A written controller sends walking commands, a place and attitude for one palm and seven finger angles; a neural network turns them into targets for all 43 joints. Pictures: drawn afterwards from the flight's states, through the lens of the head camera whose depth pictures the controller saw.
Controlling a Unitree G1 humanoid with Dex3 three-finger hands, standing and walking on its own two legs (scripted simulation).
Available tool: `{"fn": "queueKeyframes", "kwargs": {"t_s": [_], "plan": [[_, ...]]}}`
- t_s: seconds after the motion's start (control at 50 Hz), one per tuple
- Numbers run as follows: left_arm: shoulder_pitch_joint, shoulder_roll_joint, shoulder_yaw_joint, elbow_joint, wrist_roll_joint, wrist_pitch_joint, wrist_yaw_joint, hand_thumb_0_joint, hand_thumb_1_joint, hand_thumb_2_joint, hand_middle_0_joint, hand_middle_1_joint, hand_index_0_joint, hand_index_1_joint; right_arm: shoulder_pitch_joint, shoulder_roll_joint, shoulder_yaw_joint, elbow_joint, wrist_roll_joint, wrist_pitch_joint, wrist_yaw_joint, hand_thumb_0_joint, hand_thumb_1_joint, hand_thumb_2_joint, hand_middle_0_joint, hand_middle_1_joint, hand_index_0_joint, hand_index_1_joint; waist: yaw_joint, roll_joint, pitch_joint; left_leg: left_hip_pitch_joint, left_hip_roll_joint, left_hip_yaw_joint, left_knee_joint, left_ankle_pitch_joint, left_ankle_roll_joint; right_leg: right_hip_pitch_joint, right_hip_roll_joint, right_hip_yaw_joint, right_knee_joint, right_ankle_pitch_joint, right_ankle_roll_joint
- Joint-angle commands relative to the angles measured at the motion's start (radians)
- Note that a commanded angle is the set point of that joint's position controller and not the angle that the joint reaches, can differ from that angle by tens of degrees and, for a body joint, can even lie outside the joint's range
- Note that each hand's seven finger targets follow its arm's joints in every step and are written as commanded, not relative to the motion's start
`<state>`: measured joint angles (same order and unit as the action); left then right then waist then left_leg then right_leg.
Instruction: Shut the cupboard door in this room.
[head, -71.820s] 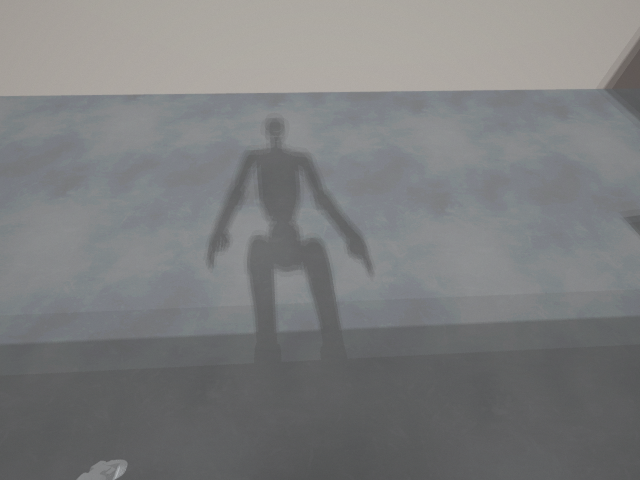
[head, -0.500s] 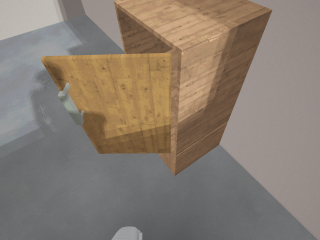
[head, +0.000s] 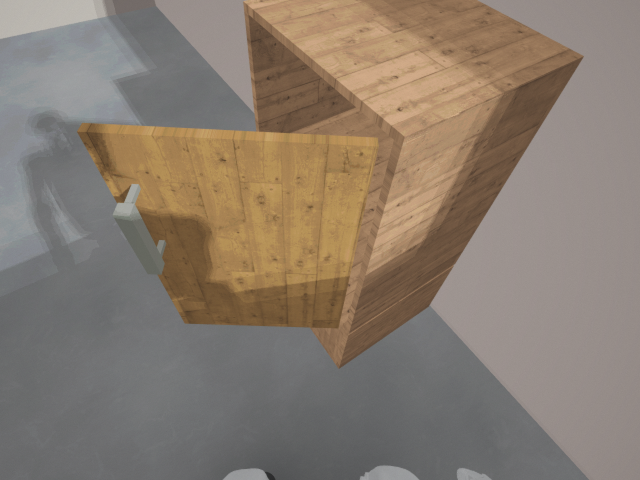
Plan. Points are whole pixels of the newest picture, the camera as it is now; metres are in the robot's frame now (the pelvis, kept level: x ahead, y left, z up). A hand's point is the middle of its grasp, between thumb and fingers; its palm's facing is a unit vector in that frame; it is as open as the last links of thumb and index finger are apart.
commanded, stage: come to a stop and stand still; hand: left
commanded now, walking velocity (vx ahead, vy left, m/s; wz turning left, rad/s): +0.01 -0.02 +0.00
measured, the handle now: (145, 231) +0.44 +0.32 -0.03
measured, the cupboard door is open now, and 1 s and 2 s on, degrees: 55 55 55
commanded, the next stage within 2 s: look again from close up in 1.34 s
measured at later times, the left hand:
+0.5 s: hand out of the picture +0.03 +0.12 -0.17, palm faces +0.06 -0.97 -0.22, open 7.2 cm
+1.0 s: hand out of the picture -0.01 +0.09 -0.17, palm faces +0.09 -0.98 -0.16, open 7.3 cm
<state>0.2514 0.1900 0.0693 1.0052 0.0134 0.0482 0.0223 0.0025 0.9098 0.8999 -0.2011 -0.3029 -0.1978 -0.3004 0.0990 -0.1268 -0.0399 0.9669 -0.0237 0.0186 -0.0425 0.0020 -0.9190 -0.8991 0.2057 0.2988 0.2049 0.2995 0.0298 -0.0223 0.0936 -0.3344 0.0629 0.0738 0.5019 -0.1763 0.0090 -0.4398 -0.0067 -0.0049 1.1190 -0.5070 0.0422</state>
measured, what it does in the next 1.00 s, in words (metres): steps on the spot: right foot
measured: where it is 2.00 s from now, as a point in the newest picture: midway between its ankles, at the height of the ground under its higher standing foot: outside the picture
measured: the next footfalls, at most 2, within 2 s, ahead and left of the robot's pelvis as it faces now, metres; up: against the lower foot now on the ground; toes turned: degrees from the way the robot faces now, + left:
right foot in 0.18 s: +0.00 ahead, -0.17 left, +0.00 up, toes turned -3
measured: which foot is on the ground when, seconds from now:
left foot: down 0.00-1.00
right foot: up 0.00-0.16, down 0.18-1.00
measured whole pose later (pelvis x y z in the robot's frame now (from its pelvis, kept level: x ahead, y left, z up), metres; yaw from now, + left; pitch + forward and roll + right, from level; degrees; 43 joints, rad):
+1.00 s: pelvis +0.01 -0.06 +0.00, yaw +1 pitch -1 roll +1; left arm 0.31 0.11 0.02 1.11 0.01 -0.01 0.03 0.01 0.91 0.90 -0.20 -0.30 -0.20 -0.30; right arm 0.26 -0.14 -0.01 1.12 -0.01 0.00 -0.04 0.02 -0.92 -0.90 0.20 0.30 0.20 0.30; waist 0.01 -0.01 0.06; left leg -0.16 0.05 0.00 0.41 -0.24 -0.06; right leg -0.10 -0.01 -0.07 0.43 -0.31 -0.02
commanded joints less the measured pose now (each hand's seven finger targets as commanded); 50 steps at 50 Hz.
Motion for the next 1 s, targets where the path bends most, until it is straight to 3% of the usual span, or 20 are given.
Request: {"fn": "queueKeyframes", "kwargs": {"t_s": [0.0, 0.06, 0.1, 0.12, 0.14, 0.16, 0.18, 0.2, 0.24, 0.26, 0.28, 0.32, 0.34, 0.36, 0.38, 0.4, 0.46, 0.56, 0.66, 0.98], "plan": [[0.067, 0.036, 0.013, -0.054, 0.005, 0.000, -0.008, 0.000, 0.900, 0.900, -0.200, -0.300, -0.200, -0.300, 0.098, -0.202, -0.061, -0.027, -0.006, -0.006, -0.006, 0.000, -0.900, -0.900, 0.200, 0.300, 0.200, 0.300, -0.042, 0.218, -0.153, 0.140, 0.244, -0.199, -0.176, 0.211, 0.167, 0.011, -0.034, -0.020, -0.168, 0.012, 0.003], [0.052, 0.029, -0.001, -0.056, 0.005, -0.018, -0.008, 0.000, 0.900, 0.900, -0.200, -0.300, -0.200, -0.300, 0.112, -0.207, -0.063, -0.016, -0.007, -0.001, 0.007, 0.000, -0.900, -0.900, 0.200, 0.300, 0.200, 0.300, -0.049, 0.229, -0.137, 0.103, 0.216, -0.216, -0.174, 0.076, 0.144, 0.115, -0.020, -0.071, -0.405, 0.016, -0.011], [0.123, 0.045, -0.001, -0.027, 0.002, -0.025, -0.006, 0.000, 0.900, 0.900, -0.200, -0.300, -0.200, -0.300, 0.103, -0.206, -0.063, -0.019, 0.000, 0.002, 0.015, 0.000, -0.900, -0.900, 0.200, 0.300, 0.200, 0.300, -0.012, 0.197, -0.164, 0.032, 0.172, -0.182, -0.124, -0.021, 0.091, 0.277, -0.016, -0.086, -0.636, 0.215, -0.017], [0.137, 0.081, 0.000, -0.022, 0.007, -0.032, -0.001, 0.000, 0.900, 0.900, -0.200, -0.300, -0.200, -0.300, 0.118, -0.171, -0.058, -0.016, 0.007, 0.004, 0.022, 0.000, -0.900, -0.900, 0.200, 0.300, 0.200, 0.300, -0.008, 0.096, -0.154, -0.026, 0.112, -0.141, -0.050, -0.090, 0.041, 0.339, -0.063, -0.028, -0.758, 0.262, -0.028], [0.100, 0.150, 0.006, -0.035, 0.015, -0.042, 0.004, 0.000, 0.900, 0.900, -0.200, -0.300, -0.200, -0.300, 0.130, -0.106, -0.046, -0.030, 0.014, 0.006, 0.028, 0.000, -0.900, -0.900, 0.200, 0.300, 0.200, 0.300, -0.026, -0.105, -0.115, -0.102, 0.010, -0.058, 0.086, -0.206, -0.025, 0.296, -0.241, 0.195, -0.852, 0.213, -0.095], [0.023, 0.193, 0.004, -0.062, 0.015, -0.042, 0.003, 0.000, 0.900, 0.900, -0.200, -0.300, -0.200, -0.300, 0.093, -0.077, -0.032, -0.052, 0.010, 0.012, 0.035, 0.000, -0.900, -0.900, 0.200, 0.300, 0.200, 0.300, -0.027, -0.154, -0.048, -0.064, -0.024, -0.042, 0.163, -0.296, -0.038, 0.131, -0.343, 0.247, -0.914, 0.184, -0.157], [-0.006, 0.184, 0.009, -0.067, 0.015, -0.050, 0.005, 0.000, 0.900, 0.900, -0.200, -0.300, -0.200, -0.300, 0.062, -0.089, -0.032, -0.056, 0.003, 0.020, 0.032, 0.000, -0.900, -0.900, 0.200, 0.300, 0.200, 0.300, -0.019, -0.206, -0.031, -0.039, -0.021, -0.080, 0.221, -0.296, -0.026, 0.062, -0.322, 0.262, -0.911, 0.210, -0.182], [-0.045, 0.168, 0.006, -0.061, 0.013, -0.050, 0.007, 0.000, 0.900, 0.900, -0.200, -0.300, -0.200, -0.300, 0.088, -0.099, -0.033, -0.034, 0.001, 0.019, 0.029, 0.000, -0.900, -0.900, 0.200, 0.300, 0.200, 0.300, -0.038, -0.229, -0.023, -0.026, -0.020, -0.088, 0.246, -0.252, -0.020, 0.073, -0.288, 0.215, -0.879, 0.274, -0.186], [-0.072, 0.127, -0.002, -0.058, 0.007, -0.047, 0.007, 0.000, 0.900, 0.900, -0.200, -0.300, -0.200, -0.300, 0.160, -0.100, -0.030, 0.017, 0.004, 0.011, 0.028, 0.000, -0.900, -0.900, 0.200, 0.300, 0.200, 0.300, -0.057, -0.191, -0.034, 0.018, -0.024, -0.064, 0.229, -0.180, -0.028, 0.116, -0.225, 0.109, -0.821, 0.363, -0.165], [-0.070, 0.119, -0.005, -0.050, 0.005, -0.048, 0.010, 0.000, 0.900, 0.900, -0.200, -0.300, -0.200, -0.300, 0.182, -0.088, -0.024, 0.033, 0.006, 0.005, 0.027, 0.000, -0.900, -0.900, 0.200, 0.300, 0.200, 0.300, -0.059, -0.163, -0.037, 0.048, -0.019, -0.057, 0.153, -0.142, -0.032, 0.130, -0.209, 0.075, -0.800, 0.372, -0.153], [-0.048, 0.110, -0.009, -0.040, 0.002, -0.051, 0.009, 0.000, 0.900, 0.900, -0.200, -0.300, -0.200, -0.300, 0.200, -0.083, -0.017, 0.045, 0.006, -0.005, 0.026, 0.000, -0.900, -0.900, 0.200, 0.300, 0.200, 0.300, -0.055, -0.132, -0.038, 0.097, -0.021, -0.058, 0.057, -0.072, -0.035, 0.134, -0.193, 0.062, -0.762, 0.372, -0.132], [0.011, 0.078, -0.023, -0.012, -0.009, -0.054, 0.007, 0.000, 0.900, 0.900, -0.200, -0.300, -0.200, -0.300, 0.213, -0.100, -0.005, 0.066, 0.007, -0.025, 0.021, 0.000, -0.900, -0.900, 0.200, 0.300, 0.200, 0.300, -0.034, -0.014, -0.051, 0.183, 0.030, -0.142, -0.095, 0.121, -0.012, 0.116, -0.126, 0.036, -0.713, 0.295, -0.079], [0.029, 0.060, -0.024, -0.005, -0.011, -0.053, 0.008, 0.000, 0.900, 0.900, -0.200, -0.300, -0.200, -0.300, 0.204, -0.119, -0.004, 0.070, 0.005, -0.028, 0.016, 0.000, -0.900, -0.900, 0.200, 0.300, 0.200, 0.300, -0.019, 0.013, -0.036, 0.154, 0.063, -0.174, -0.129, 0.095, 0.002, 0.145, -0.094, 0.036, -0.736, 0.241, -0.061], [0.041, 0.059, -0.026, 0.001, -0.010, -0.057, 0.004, 0.000, 0.900, 0.900, -0.200, -0.300, -0.200, -0.300, 0.197, -0.127, -0.001, 0.076, 0.006, -0.031, 0.010, 0.000, -0.900, -0.900, 0.200, 0.300, 0.200, 0.300, -0.008, -0.009, -0.024, 0.129, 0.071, -0.174, -0.119, 0.098, 0.006, 0.180, -0.089, 0.035, -0.754, 0.282, -0.056], [0.035, 0.060, -0.023, 0.017, -0.010, -0.055, 0.007, 0.000, 0.900, 0.900, -0.200, -0.300, -0.200, -0.300, 0.198, -0.115, 0.002, 0.093, 0.006, -0.036, 0.010, 0.000, -0.900, -0.900, 0.200, 0.300, 0.200, 0.300, -0.013, 0.087, -0.052, 0.124, 0.057, -0.165, -0.124, 0.128, 0.003, 0.227, -0.100, 0.024, -0.742, 0.336, -0.054], [0.040, 0.071, -0.023, 0.026, -0.012, -0.056, 0.009, 0.000, 0.900, 0.900, -0.200, -0.300, -0.200, -0.300, 0.201, -0.106, 0.007, 0.104, 0.008, -0.036, 0.010, 0.000, -0.900, -0.900, 0.200, 0.300, 0.200, 0.300, -0.011, 0.100, -0.069, 0.127, 0.051, -0.152, -0.126, 0.122, -0.003, 0.261, -0.101, 0.024, -0.744, 0.352, -0.054], [0.038, 0.069, -0.027, 0.038, -0.012, -0.058, 0.008, 0.000, 0.900, 0.900, -0.200, -0.300, -0.200, -0.300, 0.222, -0.091, 0.010, 0.118, 0.008, -0.029, 0.007, 0.000, -0.900, -0.900, 0.200, 0.300, 0.200, 0.300, -0.017, 0.042, -0.032, 0.142, 0.034, -0.121, -0.129, 0.078, -0.019, 0.247, -0.108, 0.037, -0.788, 0.328, -0.066], [0.051, 0.059, -0.027, 0.050, -0.011, -0.062, 0.009, 0.000, 0.900, 0.900, -0.200, -0.300, -0.200, -0.300, 0.244, -0.080, 0.009, 0.128, 0.008, -0.026, 0.005, 0.000, -0.900, -0.900, 0.200, 0.300, 0.200, 0.300, -0.026, 0.008, -0.027, 0.172, 0.030, -0.105, -0.122, 0.068, -0.023, 0.229, -0.112, 0.041, -0.823, 0.293, -0.070], [0.075, 0.046, -0.028, 0.060, -0.009, -0.067, 0.011, 0.000, 0.900, 0.900, -0.200, -0.300, -0.200, -0.300, 0.250, -0.075, 0.010, 0.131, 0.010, -0.029, 0.002, 0.000, -0.900, -0.900, 0.200, 0.300, 0.200, 0.300, -0.030, -0.011, -0.032, 0.190, 0.032, -0.100, -0.115, 0.092, -0.023, 0.234, -0.108, 0.038, -0.816, 0.344, -0.070], [0.123, 0.034, -0.028, 0.079, -0.006, -0.073, 0.017, 0.000, 0.900, 0.900, -0.200, -0.300, -0.200, -0.300, 0.232, -0.092, 0.014, 0.127, 0.012, -0.041, -0.007, 0.000, -0.900, -0.900, 0.200, 0.300, 0.200, 0.300, -0.025, 0.026, -0.041, 0.216, 0.036, -0.099, -0.105, 0.202, -0.013, 0.285, -0.113, 0.009, -0.777, 0.532, -0.065]]}}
